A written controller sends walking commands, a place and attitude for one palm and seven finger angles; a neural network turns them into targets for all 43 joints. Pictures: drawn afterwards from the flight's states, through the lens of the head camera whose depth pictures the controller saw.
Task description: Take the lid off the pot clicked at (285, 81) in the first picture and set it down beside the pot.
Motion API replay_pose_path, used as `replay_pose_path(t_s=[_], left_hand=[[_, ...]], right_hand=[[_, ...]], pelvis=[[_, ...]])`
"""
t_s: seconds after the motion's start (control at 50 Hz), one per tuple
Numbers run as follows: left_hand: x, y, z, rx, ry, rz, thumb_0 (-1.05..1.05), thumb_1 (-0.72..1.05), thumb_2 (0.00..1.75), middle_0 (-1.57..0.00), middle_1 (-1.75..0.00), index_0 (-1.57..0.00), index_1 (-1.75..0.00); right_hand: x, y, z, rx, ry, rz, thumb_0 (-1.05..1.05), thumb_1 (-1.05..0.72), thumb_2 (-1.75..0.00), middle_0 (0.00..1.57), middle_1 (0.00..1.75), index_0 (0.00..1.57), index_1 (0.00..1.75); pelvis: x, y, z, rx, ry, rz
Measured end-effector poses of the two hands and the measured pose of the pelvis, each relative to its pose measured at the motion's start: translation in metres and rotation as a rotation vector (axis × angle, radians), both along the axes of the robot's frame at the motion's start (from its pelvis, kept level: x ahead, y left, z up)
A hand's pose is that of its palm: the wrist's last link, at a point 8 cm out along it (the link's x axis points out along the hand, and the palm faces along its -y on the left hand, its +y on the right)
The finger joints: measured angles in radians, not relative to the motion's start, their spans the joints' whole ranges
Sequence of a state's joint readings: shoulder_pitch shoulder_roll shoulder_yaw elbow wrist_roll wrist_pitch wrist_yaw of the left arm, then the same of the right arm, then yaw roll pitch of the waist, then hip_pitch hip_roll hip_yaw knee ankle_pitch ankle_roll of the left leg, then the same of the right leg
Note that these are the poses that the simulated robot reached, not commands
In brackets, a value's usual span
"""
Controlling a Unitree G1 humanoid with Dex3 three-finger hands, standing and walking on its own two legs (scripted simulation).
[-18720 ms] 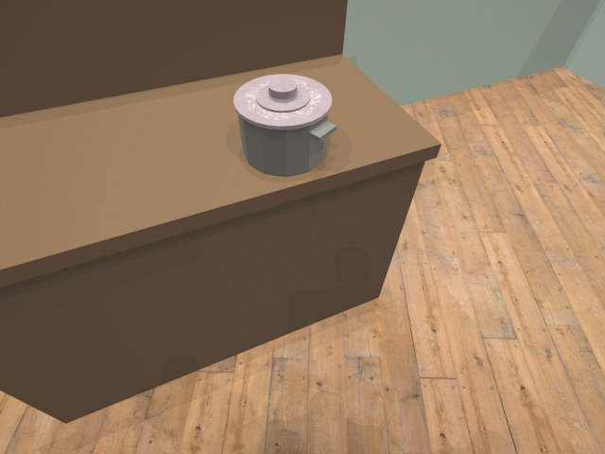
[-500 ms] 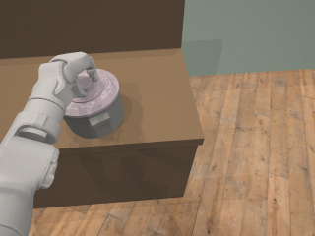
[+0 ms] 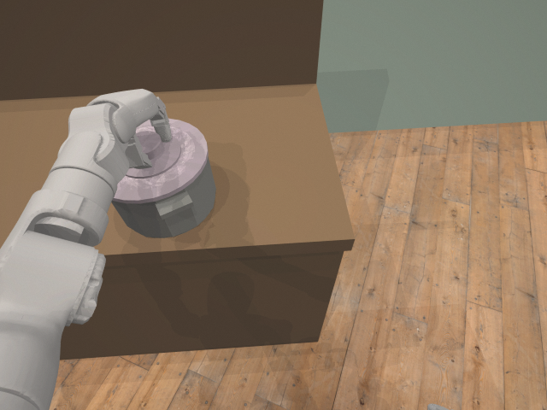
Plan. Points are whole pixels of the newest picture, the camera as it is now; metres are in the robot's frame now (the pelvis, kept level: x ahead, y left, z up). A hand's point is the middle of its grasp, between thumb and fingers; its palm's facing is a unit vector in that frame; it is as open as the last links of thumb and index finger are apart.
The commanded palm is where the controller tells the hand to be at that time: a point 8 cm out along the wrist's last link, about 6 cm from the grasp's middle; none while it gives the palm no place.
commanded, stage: close the fingers and squeeze the knob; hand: left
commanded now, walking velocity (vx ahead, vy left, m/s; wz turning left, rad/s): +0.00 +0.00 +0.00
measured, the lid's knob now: (144, 145) +0.50 +0.19 +0.12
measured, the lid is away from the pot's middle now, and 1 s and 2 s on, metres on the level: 0.01 0.01 0.01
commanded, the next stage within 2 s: lift the lid straight up in 0.40 s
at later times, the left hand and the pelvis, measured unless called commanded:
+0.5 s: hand (137, 146) +0.47 +0.19 +0.14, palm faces -0.38 -0.08 -0.92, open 8.4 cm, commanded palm +0.46 +0.19 +0.19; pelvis +0.00 +0.00 +0.00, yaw +0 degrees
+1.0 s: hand (135, 137) +0.47 +0.18 +0.16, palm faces -0.35 -0.08 -0.93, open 8.4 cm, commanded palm +0.46 +0.19 +0.23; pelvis +0.00 +0.00 +0.00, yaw +1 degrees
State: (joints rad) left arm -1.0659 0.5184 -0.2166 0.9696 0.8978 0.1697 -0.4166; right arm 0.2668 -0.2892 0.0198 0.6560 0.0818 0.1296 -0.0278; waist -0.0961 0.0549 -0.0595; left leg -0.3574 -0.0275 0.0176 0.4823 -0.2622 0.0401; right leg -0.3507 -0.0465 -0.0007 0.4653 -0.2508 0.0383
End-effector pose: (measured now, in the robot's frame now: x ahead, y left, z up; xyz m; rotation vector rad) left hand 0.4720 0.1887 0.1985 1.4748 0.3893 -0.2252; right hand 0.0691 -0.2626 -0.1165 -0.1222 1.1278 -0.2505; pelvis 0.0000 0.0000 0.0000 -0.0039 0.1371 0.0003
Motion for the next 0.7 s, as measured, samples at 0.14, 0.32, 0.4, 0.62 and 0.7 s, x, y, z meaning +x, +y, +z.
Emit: replay_pose_path(t_s=[0.14,0.32,0.4,0.62,0.7], left_hand=[[0.002,0.001,0.000,-0.002,0.004,0.003,0.00,0.13,0.84,-0.55,-1.00,-0.58,-0.98],[0.001,0.001,0.000,0.007,0.000,-0.002,0.00,0.14,0.85,-0.55,-1.00,-0.57,-0.98],[0.001,0.001,0.000,0.005,-0.001,-0.003,0.00,0.14,0.85,-0.55,-1.00,-0.57,-0.98],[-0.001,0.000,0.000,0.009,-0.002,-0.014,-0.01,0.15,0.85,-0.54,-1.00,-0.56,-0.98],[-0.004,-0.003,0.002,0.017,-0.017,-0.031,0.00,0.15,0.85,-0.54,-0.99,-0.56,-0.98]], right_hand=[[-0.011,-0.003,0.000,-0.010,0.023,-0.016,0.01,-0.90,-0.90,0.20,0.30,0.20,0.29],[-0.020,-0.003,-0.001,-0.009,0.036,-0.031,0.01,-0.91,-0.90,0.20,0.30,0.20,0.29],[-0.020,-0.001,-0.002,-0.004,0.034,-0.030,0.01,-0.91,-0.90,0.20,0.30,0.20,0.29],[-0.009,0.004,-0.002,0.004,0.013,-0.012,0.01,-0.90,-0.90,0.20,0.30,0.20,0.29],[-0.003,0.006,-0.001,0.008,-0.007,-0.004,0.01,-0.90,-0.90,0.20,0.30,0.20,0.29]], pelvis=[[-0.001,-0.001,0.000,0.000,0.003,-0.003],[-0.002,0.001,0.000,-0.001,0.002,-0.005],[-0.002,0.001,0.000,-0.001,0.000,-0.006],[-0.001,0.003,0.001,-0.001,-0.002,-0.001],[0.001,0.004,0.001,0.000,-0.007,0.003]])
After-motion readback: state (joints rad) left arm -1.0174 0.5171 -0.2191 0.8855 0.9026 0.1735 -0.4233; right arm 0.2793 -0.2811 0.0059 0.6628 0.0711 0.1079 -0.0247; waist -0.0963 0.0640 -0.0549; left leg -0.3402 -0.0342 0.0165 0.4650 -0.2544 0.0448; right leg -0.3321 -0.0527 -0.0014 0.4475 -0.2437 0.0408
